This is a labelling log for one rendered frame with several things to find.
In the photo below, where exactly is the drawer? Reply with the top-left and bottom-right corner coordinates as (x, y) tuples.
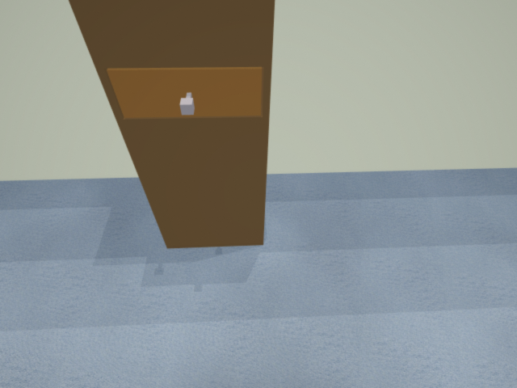
(107, 67), (262, 118)

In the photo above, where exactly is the cabinet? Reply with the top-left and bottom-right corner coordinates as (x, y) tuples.
(69, 0), (275, 248)

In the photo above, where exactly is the handle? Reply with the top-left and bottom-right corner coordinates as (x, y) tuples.
(180, 93), (195, 115)

